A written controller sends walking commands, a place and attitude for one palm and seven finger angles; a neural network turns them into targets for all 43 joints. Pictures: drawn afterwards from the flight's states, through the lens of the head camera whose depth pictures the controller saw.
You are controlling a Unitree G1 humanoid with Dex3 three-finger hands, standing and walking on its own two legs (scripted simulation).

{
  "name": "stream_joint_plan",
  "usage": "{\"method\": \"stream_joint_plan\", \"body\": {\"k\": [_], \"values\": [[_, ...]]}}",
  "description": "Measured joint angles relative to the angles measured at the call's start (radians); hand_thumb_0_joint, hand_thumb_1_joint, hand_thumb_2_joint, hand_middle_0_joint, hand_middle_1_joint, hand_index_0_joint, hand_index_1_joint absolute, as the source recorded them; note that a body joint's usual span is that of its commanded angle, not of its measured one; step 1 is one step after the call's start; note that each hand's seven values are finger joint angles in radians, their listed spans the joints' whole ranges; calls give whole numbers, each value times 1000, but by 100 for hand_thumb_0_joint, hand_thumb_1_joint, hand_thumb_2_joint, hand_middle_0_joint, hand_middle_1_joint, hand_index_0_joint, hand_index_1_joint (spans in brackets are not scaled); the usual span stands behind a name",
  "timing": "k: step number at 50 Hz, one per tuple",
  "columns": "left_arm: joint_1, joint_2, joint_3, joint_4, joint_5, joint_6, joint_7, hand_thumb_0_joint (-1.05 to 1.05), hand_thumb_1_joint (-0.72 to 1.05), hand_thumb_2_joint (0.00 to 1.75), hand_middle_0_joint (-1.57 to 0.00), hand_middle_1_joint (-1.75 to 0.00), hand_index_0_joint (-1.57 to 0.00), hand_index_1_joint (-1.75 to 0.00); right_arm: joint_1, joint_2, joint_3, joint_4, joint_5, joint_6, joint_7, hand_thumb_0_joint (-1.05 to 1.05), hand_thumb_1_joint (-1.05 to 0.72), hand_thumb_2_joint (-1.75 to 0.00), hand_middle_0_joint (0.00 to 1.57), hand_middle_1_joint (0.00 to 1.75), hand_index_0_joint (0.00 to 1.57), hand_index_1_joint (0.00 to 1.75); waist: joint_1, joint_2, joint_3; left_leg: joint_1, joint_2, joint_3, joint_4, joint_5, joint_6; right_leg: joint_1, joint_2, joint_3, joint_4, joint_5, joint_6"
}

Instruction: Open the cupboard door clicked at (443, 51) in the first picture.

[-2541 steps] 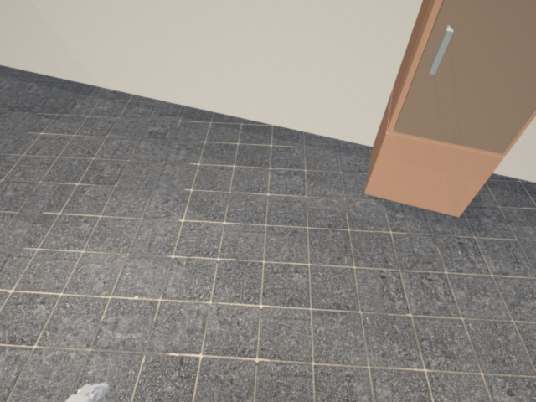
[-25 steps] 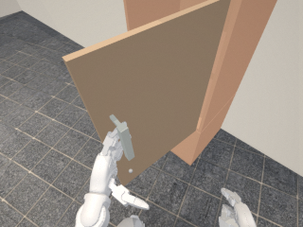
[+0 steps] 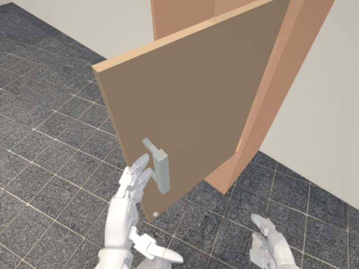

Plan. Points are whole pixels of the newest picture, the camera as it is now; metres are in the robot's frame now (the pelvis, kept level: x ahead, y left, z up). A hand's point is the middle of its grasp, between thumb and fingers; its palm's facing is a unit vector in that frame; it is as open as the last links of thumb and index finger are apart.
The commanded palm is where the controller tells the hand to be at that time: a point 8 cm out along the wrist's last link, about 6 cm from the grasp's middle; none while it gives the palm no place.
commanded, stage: slide the hand sideways off the handle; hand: left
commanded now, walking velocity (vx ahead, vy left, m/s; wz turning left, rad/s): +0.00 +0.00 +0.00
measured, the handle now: (156, 167) +0.31 +0.07 +0.08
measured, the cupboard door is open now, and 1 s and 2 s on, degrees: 81 81 81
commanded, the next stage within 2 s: draw the hand back to the body in 0.48 s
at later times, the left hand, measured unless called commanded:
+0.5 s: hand (128, 239) +0.17 +0.10 +0.07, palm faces +0.05 -1.00 -0.02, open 16.3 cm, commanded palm +0.14 +0.16 +0.07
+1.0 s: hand (96, 229) +0.18 +0.15 +0.12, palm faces +0.05 -1.00 -0.05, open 16.3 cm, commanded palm +0.14 +0.21 +0.14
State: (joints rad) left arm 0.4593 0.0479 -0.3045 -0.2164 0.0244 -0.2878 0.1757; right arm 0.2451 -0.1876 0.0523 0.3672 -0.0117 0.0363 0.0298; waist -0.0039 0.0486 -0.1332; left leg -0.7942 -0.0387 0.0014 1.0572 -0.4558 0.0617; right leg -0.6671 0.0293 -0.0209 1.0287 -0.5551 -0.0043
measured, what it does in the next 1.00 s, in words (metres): stands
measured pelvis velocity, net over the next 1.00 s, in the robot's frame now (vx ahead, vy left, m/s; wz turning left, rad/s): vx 0.01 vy -0.03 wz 0.02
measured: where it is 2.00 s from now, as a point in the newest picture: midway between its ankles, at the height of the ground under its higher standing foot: outside the picture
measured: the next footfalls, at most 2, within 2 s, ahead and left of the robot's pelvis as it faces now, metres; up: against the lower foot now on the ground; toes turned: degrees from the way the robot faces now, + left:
none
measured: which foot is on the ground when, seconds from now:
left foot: down 0.00-1.00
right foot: down 0.00-1.00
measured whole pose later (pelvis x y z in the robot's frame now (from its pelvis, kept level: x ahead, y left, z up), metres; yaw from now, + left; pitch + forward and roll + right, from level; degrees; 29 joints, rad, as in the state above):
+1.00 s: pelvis +0.01 -0.03 +0.01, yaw +1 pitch +8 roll -2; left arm 0.64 0.23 0.10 -0.36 -0.28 -0.23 -0.17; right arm 0.28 -0.23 0.03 0.42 0.05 -0.05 -0.08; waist 0.01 0.06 -0.16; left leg -0.69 -0.02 -0.05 0.98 -0.43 0.02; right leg -0.55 0.06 -0.06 0.93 -0.52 -0.04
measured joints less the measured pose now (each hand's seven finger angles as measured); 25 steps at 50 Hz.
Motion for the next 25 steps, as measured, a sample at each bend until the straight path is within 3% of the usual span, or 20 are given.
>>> {"method": "stream_joint_plan", "body": {"k": [9,25], "values": [[124,40,59,-77,-29,-33,-58,-1,-49,30,-18,-32,-20,-33,5,-9,-12,-17,1,-1,1,1,-91,-90,20,30,20,30,12,-4,-10,-16,5,-7,18,-18,-11,-15,6,-7,20,-20,-12],[230,105,240,-112,-180,-94,-236,-1,-49,30,-15,-30,-16,-31,10,-29,-44,13,21,-36,-48,1,-91,-90,20,30,20,30,18,-2,-23,-63,16,-45,55,-23,-47,-59,22,-44,62,-36,-45]]}}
